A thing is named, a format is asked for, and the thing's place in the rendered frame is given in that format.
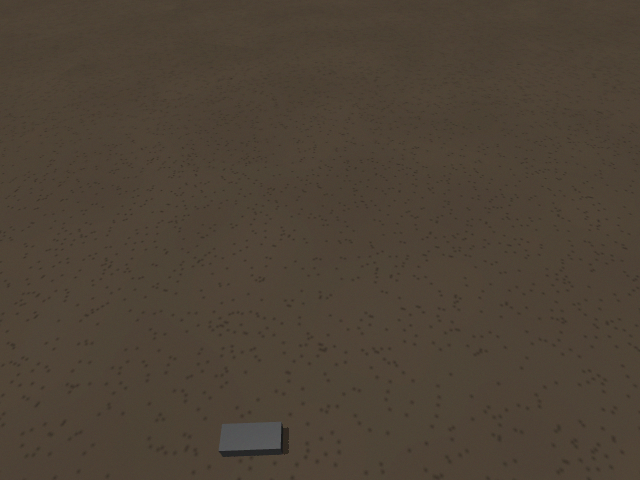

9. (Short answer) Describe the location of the carton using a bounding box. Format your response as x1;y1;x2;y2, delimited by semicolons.
219;422;283;457

